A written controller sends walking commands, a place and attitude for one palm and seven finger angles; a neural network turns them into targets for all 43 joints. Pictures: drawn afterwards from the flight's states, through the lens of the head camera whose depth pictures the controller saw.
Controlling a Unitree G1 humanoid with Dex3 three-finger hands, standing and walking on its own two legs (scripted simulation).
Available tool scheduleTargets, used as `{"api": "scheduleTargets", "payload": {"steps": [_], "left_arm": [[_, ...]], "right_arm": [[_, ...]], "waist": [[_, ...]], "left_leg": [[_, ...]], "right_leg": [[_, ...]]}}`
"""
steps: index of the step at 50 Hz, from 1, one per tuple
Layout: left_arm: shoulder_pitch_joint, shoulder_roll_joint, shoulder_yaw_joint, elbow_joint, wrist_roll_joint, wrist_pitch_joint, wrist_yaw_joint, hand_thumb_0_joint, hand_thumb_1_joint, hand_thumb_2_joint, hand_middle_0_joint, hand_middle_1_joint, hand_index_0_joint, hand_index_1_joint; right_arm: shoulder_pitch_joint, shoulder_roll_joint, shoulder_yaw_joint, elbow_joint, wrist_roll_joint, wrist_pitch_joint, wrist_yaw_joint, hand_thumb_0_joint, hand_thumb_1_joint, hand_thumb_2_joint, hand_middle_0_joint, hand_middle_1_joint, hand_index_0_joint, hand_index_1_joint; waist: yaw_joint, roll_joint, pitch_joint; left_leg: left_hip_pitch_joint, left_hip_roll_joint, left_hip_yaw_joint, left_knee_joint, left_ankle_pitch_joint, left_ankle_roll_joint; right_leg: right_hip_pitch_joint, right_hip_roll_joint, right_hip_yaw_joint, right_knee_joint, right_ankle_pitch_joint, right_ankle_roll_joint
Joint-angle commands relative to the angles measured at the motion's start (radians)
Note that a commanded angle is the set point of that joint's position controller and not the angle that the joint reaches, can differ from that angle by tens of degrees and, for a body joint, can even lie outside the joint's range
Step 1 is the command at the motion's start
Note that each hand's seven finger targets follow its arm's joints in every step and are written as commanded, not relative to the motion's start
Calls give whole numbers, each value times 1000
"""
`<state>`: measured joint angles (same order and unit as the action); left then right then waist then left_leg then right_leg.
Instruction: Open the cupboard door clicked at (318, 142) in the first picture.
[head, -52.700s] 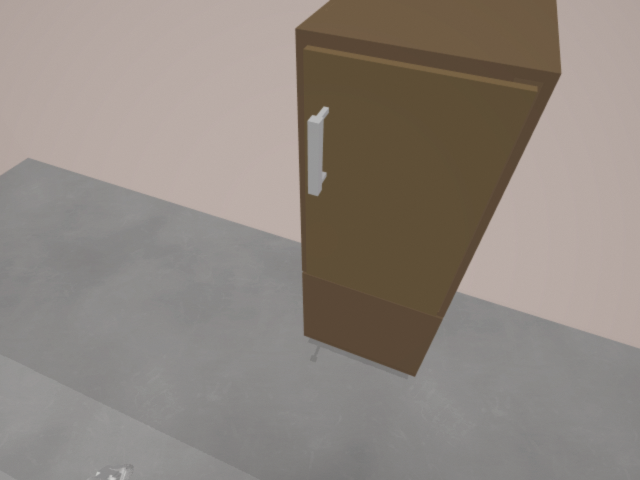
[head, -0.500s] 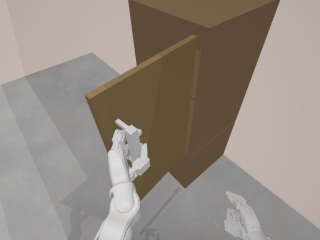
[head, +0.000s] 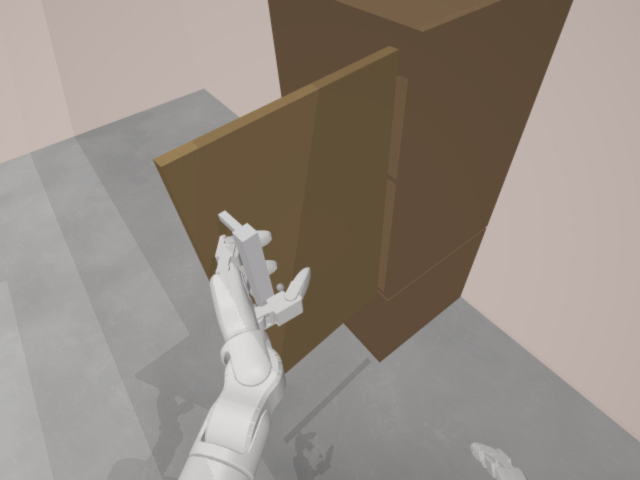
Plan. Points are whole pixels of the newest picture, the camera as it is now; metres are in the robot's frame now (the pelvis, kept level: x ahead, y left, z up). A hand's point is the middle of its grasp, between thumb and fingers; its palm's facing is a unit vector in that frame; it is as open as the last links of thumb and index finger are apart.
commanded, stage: open thumb and fingers to let go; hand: left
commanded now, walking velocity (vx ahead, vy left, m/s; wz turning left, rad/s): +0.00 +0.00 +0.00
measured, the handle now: (248, 265) +0.37 +0.11 +0.08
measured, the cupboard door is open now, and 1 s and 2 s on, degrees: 95 100 100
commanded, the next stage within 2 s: slide the hand sideways off the handle in 0.48 s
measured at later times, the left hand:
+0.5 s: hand (280, 286) +0.33 +0.07 +0.09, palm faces +0.35 -0.94 -0.03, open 14.8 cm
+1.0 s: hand (285, 313) +0.29 +0.06 +0.09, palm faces -0.11 -0.99 +0.02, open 16.2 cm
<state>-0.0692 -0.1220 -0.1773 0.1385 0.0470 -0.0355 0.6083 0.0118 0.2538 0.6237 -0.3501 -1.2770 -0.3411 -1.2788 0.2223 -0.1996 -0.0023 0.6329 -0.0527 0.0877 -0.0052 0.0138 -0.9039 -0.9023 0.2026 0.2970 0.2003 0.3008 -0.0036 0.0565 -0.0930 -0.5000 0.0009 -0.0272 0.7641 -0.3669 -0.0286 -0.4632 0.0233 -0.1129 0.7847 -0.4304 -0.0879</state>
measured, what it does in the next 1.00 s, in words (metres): shifts its weight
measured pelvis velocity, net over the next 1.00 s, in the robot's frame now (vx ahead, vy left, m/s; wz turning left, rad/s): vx -0.03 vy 0.05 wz -0.05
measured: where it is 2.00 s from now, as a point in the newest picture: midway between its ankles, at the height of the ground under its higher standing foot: outside the picture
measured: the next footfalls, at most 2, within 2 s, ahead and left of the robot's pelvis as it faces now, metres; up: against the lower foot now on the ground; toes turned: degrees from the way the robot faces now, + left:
none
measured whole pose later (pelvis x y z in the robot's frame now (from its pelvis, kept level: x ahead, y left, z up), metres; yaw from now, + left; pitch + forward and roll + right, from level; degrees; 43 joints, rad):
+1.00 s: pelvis -0.03 +0.05 +0.00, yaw -3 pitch +4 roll +0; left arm -0.14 -0.04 -0.23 0.29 -0.04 -0.19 0.22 -0.01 -0.50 0.30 -0.17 -0.32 -0.18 -0.33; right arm 0.25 -0.21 0.03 0.57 0.00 -0.01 0.01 0.01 -0.90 -0.90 0.20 0.30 0.20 0.30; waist -0.01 0.03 -0.06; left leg -0.50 -0.02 0.04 0.78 -0.34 0.03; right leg -0.48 0.00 -0.05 0.79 -0.38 -0.03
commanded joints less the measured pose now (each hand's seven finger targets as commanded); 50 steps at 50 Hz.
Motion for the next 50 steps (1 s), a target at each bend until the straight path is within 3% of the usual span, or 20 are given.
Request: {"api": "scheduleTargets", "payload": {"steps": [1, 3, 5, 12, 21, 23, 29, 30, 31, 32, 33, 35, 36, 38, 39, 41, 42, 45, 47, 50], "left_arm": [[-295, -65, -24, -196, 41, -88, 9, 0, -360, 360, -310, -1215, -310, -1215], [-322, -65, -24, -181, 43, -97, 13, 0, -500, 300, -300, -1200, -300, -1200], [-314, -55, -13, -163, 45, -104, 14, 0, -500, 300, -300, -1200, -300, -1200], [-435, -70, -21, -82, 53, -122, 36, 0, -500, 300, -242, -850, -242, -850], [-473, -113, -35, -20, 54, -120, 54, 0, -500, 300, -167, -400, -167, -400], [-516, -144, -68, -24, 58, -119, 56, 0, -500, 300, -150, -300, -150, -300], [-565, -168, -80, -8, 58, -108, 72, 0, -500, 300, -150, -300, -150, -300], [-522, -91, -288, -22, 151, -154, -126, 0, -500, 300, -150, -300, -150, -300], [-563, -30, -228, -103, 112, -202, -232, 0, -500, 300, -150, -300, -150, -300], [-560, 21, -203, -105, 99, -230, -297, 0, -500, 300, -150, -300, -150, -300], [-560, 14, -219, -127, 80, -249, -354, 0, -500, 300, -150, -300, -150, -300], [-539, 10, -246, -110, 12, -270, -486, 0, -500, 300, -150, -300, -150, -300], [-535, 2, -222, -86, -50, -265, -524, 0, -500, 300, -150, -300, -150, -300], [-523, 14, -148, -71, -140, -241, -538, 0, -500, 300, -150, -300, -150, -300], [-502, 1, -126, -47, -169, -223, -526, 0, -500, 300, -150, -300, -150, -300], [-469, 13, -74, -35, -188, -203, -482, 0, -500, 300, -150, -300, -150, -300], [-462, 41, -38, -36, -179, -201, -455, 0, -500, 300, -150, -300, -150, -300], [-396, 60, -28, -64, -108, -217, -392, 0, -500, 300, -150, -300, -150, -300], [-325, 58, -45, -101, -65, -236, -377, 0, -500, 300, -150, -300, -150, -300], [-256, 61, -59, -147, -41, -245, -380, 0, -500, 300, -150, -300, -150, -300]], "right_arm": [[-142, -66, -24, -165, -1, -80, -9, 0, -900, -900, 200, 300, 200, 300], [-139, -67, -24, -160, -2, -86, -9, 0, -900, -900, 200, 300, 200, 300], [-136, -69, -28, -156, -3, -92, -10, 0, -900, -900, 200, 300, 200, 300], [-145, -67, -26, -137, -1, -104, -14, 0, -900, -900, 200, 300, 200, 300], [-139, -66, -28, -140, -3, -102, -1, 0, -900, -900, 200, 300, 200, 300], [-144, -64, -27, -138, -1, -101, 2, 0, -900, -900, 200, 300, 200, 300], [-155, -61, -25, -134, -2, -104, 11, 0, -900, -900, 200, 300, 200, 300], [-75, -90, -25, -116, 4, -91, 13, 0, -900, -900, 200, 300, 200, 300], [-62, -90, -36, -158, 18, -95, 7, 0, -900, -900, 200, 300, 200, 300], [-59, -91, -35, -164, 23, -96, -3, 0, -900, -900, 200, 300, 200, 300], [-62, -87, -29, -174, 28, -102, -8, 0, -900, -900, 200, 300, 200, 300], [-55, -95, -14, -189, 45, -116, -16, 0, -900, -900, 200, 300, 200, 300], [-71, -90, -4, -198, 59, -126, -23, 0, -900, -900, 200, 300, 200, 300], [-102, -92, 8, -207, 74, -141, -36, 0, -900, -900, 200, 300, 200, 300], [-109, -92, 14, -208, 78, -148, -38, 0, -900, -900, 200, 300, 200, 300], [-113, -95, 16, -206, 77, -159, -31, 0, -900, -900, 200, 300, 200, 300], [-109, -99, 14, -203, 73, -159, -28, 0, -900, -900, 200, 300, 200, 300], [-93, -101, 5, -215, 58, -161, -5, 0, -900, -900, 200, 300, 200, 300], [-87, -97, 0, -228, 52, -160, 12, 0, -900, -900, 200, 300, 200, 300], [-81, -98, -7, -246, 50, -153, 23, 0, -900, -900, 200, 300, 200, 300]], "waist": [[-10, -176, -221], [-12, -178, -219], [-5, -182, -228], [-29, -152, -180], [-22, -135, -235], [-34, -124, -220], [-32, -136, -228], [-109, -203, -178], [-73, -139, -270], [-62, -129, -310], [-60, -96, -331], [-81, -85, -280], [-77, -89, -232], [-55, -79, -180], [-48, -104, -145], [-25, -132, -125], [-16, -139, -134], [7, -133, -160], [14, -102, -173], [16, -109, -191]], "left_leg": [[62, -26, 5, -27, 165, 40], [54, -28, 5, -26, 153, 41], [51, -28, 6, -28, 147, 41], [59, -25, 9, -34, 95, 46], [82, -14, 6, -39, 154, 43], [90, -10, 2, -33, 152, 42], [83, -9, -9, -28, 136, 39], [99, -10, -14, -28, 167, 58], [130, -15, -8, -29, 191, 62], [152, -17, -6, -26, 214, 65], [172, -19, -5, -26, 218, 66], [188, -17, -16, -37, 174, 66], [177, -17, -19, -52, 123, 64], [159, -15, -27, -90, 21, 51], [143, -15, -32, -109, -19, 48], [126, -15, -32, -132, -38, 44], [125, -14, -31, -139, -37, 41], [126, -10, -20, -137, 23, 41], [137, -4, -12, -129, 59, 40], [140, 0, -2, -121, 93, 43]], "right_leg": [[114, -86, 161, -192, 371, 98], [107, -88, 168, -196, 349, 99], [112, -88, 173, -205, 328, 98], [35, -73, 153, -222, 158, 82], [19, -36, 85, -145, 210, 61], [-9, -31, 74, -135, 194, 57], [-38, -22, 59, -112, 155, 51], [-64, -25, 87, -101, 253, 54], [-22, -29, 92, -94, 303, 49], [8, -30, 98, -85, 340, 46], [13, -31, 97, -84, 348, 47], [-13, -26, 88, -97, 296, 47], [-26, -18, 81, -119, 240, 50], [-32, -10, 73, -153, 114, 52], [-35, -7, 66, -163, 72, 54], [-23, -8, 61, -170, 43, 57], [-20, -8, 61, -166, 41, 58], [-1, -8, 58, -141, 83, 53], [0, -10, 57, -125, 113, 48], [24, -8, 60, -125, 144, 46]]}}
